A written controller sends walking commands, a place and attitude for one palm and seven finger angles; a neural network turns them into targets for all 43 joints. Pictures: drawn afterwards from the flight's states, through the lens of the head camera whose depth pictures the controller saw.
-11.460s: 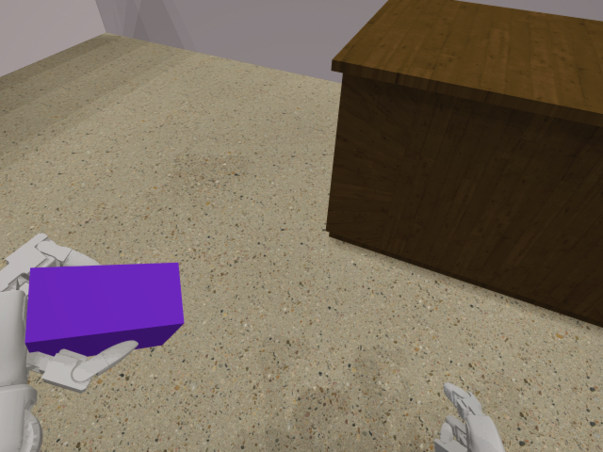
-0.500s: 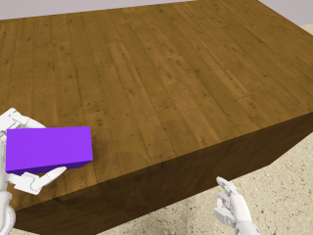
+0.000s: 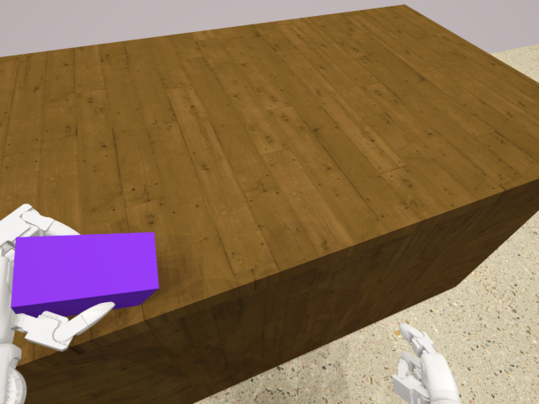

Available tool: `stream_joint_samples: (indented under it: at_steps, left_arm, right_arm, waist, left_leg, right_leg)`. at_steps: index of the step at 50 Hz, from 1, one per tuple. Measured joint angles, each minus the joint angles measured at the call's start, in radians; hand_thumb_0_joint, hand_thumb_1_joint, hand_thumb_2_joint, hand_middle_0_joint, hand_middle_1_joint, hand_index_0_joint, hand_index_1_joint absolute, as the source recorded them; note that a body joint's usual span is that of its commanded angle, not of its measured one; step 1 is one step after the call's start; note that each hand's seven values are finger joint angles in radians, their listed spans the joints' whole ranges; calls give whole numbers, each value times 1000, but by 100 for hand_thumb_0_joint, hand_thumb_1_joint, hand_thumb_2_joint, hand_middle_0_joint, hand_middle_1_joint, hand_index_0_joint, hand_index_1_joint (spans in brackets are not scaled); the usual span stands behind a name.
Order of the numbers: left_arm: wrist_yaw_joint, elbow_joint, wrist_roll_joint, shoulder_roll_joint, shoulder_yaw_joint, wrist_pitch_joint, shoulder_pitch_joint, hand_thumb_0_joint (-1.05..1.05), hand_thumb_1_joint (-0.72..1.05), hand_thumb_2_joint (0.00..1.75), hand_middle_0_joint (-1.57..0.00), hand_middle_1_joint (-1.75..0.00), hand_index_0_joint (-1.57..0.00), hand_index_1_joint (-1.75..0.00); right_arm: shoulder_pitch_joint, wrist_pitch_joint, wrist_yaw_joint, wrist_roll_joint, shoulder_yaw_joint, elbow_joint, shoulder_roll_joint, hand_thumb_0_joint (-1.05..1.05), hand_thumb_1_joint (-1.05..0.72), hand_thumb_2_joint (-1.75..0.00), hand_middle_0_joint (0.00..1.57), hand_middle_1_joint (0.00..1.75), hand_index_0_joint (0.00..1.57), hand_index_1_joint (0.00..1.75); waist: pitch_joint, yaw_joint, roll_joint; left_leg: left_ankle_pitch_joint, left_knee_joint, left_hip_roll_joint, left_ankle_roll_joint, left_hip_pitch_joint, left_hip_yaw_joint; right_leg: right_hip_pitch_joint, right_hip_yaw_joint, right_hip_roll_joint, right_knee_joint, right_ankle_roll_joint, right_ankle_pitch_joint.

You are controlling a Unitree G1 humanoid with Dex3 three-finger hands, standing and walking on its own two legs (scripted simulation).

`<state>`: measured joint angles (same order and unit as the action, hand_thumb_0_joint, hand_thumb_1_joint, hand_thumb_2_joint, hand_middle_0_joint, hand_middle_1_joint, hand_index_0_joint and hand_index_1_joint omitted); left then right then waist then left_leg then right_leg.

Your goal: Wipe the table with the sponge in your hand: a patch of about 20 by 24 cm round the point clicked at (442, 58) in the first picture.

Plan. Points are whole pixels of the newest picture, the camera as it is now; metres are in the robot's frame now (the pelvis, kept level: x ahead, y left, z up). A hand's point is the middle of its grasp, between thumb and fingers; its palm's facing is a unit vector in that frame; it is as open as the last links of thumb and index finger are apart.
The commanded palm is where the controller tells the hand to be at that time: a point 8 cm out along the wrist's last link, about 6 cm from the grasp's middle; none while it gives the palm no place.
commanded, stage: come to a stop and stand still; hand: left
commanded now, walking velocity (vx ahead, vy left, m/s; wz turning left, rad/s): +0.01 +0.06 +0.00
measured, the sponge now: (108, 275) +0.23 +0.20 +0.13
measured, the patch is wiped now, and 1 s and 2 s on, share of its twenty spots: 0.00 0.00 0.00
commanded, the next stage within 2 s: look again from close up in 0.84 s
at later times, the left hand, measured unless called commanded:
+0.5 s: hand (56, 274) +0.22 +0.25 +0.14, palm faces +0.32 -0.88 -0.36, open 10.1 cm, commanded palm +0.17 +0.29 +0.17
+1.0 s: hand (41, 252) +0.24 +0.27 +0.16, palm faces +0.38 -0.85 -0.36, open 10.1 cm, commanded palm +0.18 +0.30 +0.17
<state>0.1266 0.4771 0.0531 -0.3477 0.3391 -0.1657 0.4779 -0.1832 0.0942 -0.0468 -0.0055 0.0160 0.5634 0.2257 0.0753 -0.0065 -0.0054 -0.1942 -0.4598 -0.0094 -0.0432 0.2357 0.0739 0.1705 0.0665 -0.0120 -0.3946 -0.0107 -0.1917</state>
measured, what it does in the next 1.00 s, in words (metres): stands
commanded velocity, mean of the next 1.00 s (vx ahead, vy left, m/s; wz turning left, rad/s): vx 0.00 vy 0.00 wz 0.00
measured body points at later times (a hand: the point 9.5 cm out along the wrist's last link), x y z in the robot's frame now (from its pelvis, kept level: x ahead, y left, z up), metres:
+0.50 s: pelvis +0.00 +0.02 +0.00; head +0.02 +0.04 +0.45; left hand +0.20 +0.30 +0.16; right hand +0.17 -0.21 -0.07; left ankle +0.04 +0.09 -0.74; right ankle +0.02 -0.11 -0.74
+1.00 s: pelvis +0.02 +0.02 +0.00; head +0.05 +0.05 +0.45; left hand +0.21 +0.32 +0.18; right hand +0.21 -0.20 -0.06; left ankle +0.04 +0.09 -0.74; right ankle +0.02 -0.11 -0.74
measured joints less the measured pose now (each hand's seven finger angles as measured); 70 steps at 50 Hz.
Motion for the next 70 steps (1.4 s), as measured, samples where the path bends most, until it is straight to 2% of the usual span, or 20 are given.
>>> stream_joint_samples:
  at_steps: [9, 10, 11, 12, 13, 16, 19, 21, 25, 29, 33, 41, 49, 62, 70]
  left_arm:
    - [2, -11, 1, 10, -11, 7, -9, -2, -50, 102, -71, -134, -75, -135]
    - [-23, -22, -37, -26, 1, 8, -58, -2, -50, 102, -71, -134, -75, -135]
    - [-44, -63, -54, -78, 24, -20, -132, -2, -50, 102, -71, -134, -75, -135]
    - [-53, -116, -50, -113, 50, -47, -198, -2, -50, 102, -71, -134, -75, -135]
    - [-50, -158, -34, -124, 73, -61, -240, -2, -50, 102, -71, -134, -75, -135]
    - [-24, -163, -7, -73, 98, -50, -239, -2, -50, 102, -71, -134, -75, -135]
    - [-20, -81, -9, -9, 41, -51, -136, -2, -50, 102, -71, -134, -75, -135]
    - [-31, -41, -18, 9, -5, -56, -73, -2, -50, 102, -71, -134, -75, -135]
    - [-43, -25, -19, -9, -23, -64, -40, -2, -50, 102, -71, -134, -75, -135]
    - [-29, -39, -26, -22, 19, -68, -94, -2, -50, 102, -71, -134, -75, -135]
    - [-16, -39, -28, -10, 40, -64, -120, -2, -50, 102, -71, -134, -75, -135]
    - [-24, -23, -32, 3, -2, -47, -91, -2, -50, 102, -71, -134, -75, -135]
    - [-20, 7, -24, -20, 18, -40, -72, -2, -50, 102, -71, -134, -75, -135]
    - [-10, -14, -24, 2, 0, -23, -72, -2, -50, 102, -71, -134, -75, -135]
    - [-8, 6, -19, -9, 9, -22, -58, -2, -50, 102, -71, -134, -75, -135]
  right_arm:
    - [1, 3, 0, 0, 6, 6, -5, 2, -90, -90, 20, 30, 20, 30]
    - [-14, 16, -3, 10, -4, 0, -8, 2, -90, -90, 20, 30, 20, 30]
    - [-22, 28, -5, 14, -7, 9, -15, 2, -90, -90, 20, 30, 20, 30]
    - [-22, 32, -1, 14, -6, 20, -20, 2, -90, -90, 20, 30, 20, 30]
    - [-18, 34, 8, 9, -3, 28, -23, 2, -90, -90, 20, 30, 20, 30]
    - [-16, 47, 37, 2, -5, 18, -18, 2, -90, -90, 20, 30, 20, 30]
    - [-24, 59, 47, -1, -6, 8, -15, 2, -90, -90, 20, 30, 20, 30]
    - [-33, 60, 43, 0, -4, 6, -20, 2, -90, -90, 20, 30, 20, 30]
    - [-46, 55, 24, 4, 5, 11, -37, 2, -90, -90, 20, 30, 20, 30]
    - [-47, 60, 19, 6, 11, 19, -41, 2, -90, -90, 20, 30, 20, 30]
    - [-34, 63, 27, 7, 14, 24, -38, 2, -90, -90, 20, 30, 20, 30]
    - [-2, 46, 29, 7, 13, 6, -40, 2, -90, -90, 20, 30, 20, 30]
    - [4, 32, 24, 5, 9, -4, -37, 2, -90, -90, 20, 30, 20, 30]
    - [-11, 18, 15, 2, 4, 8, -31, 2, -90, -90, 20, 30, 20, 30]
    - [-10, 17, 11, 0, 0, 9, -30, 2, -90, -90, 20, 30, 20, 30]
  waist:
    - [-1, 6, -7]
    - [1, 27, -8]
    - [1, 46, 1]
    - [1, 62, 12]
    - [4, 71, 18]
    - [6, 58, 16]
    - [-4, 36, 11]
    - [-11, 27, 16]
    - [-14, 29, 40]
    - [-7, 41, 48]
    - [-10, 45, 45]
    - [-11, 34, 43]
    - [5, 37, 44]
    - [5, 38, 31]
    - [10, 32, 33]
  left_leg:
    - [-3, -7, 0, -1, 2, -2]
    - [-6, -20, -5, 1, 16, -6]
    - [-7, -32, -7, 2, 34, -12]
    - [-5, -34, -8, 3, 43, -11]
    - [-2, -31, -8, 1, 42, -4]
    - [-1, -20, -1, -7, 29, 19]
    - [-8, -18, 11, -19, 21, 33]
    - [-14, -20, 16, -24, 19, 34]
    - [-20, -23, 20, -27, 15, 27]
    - [-25, -26, 23, -29, 10, 19]
    - [-31, -23, 23, -30, 2, 19]
    - [-37, -16, 25, -32, -6, 22]
    - [-39, -15, 25, -30, -9, 18]
    - [-35, -7, 21, -26, -14, 9]
    - [-37, -5, 20, -23, -15, 10]
  right_leg:
    - [0, 2, 0, -5, 0, -2]
    - [6, 6, -5, -4, 1, -1]
    - [21, 12, -6, -12, -1, -1]
    - [33, 11, -6, -19, -4, -1]
    - [39, 4, -7, -23, -6, 1]
    - [44, -18, 2, -37, 4, -2]
    - [45, -32, 14, -50, 17, -12]
    - [43, -33, 20, -53, 23, -19]
    - [34, -27, 24, -50, 25, -25]
    - [21, -18, 26, -44, 26, -28]
    - [8, -19, 25, -29, 30, -26]
    - [-3, -22, 27, -15, 34, -27]
    - [-7, -19, 26, -13, 33, -30]
    - [-20, -10, 21, 7, 28, -22]
    - [-20, -11, 19, 8, 26, -24]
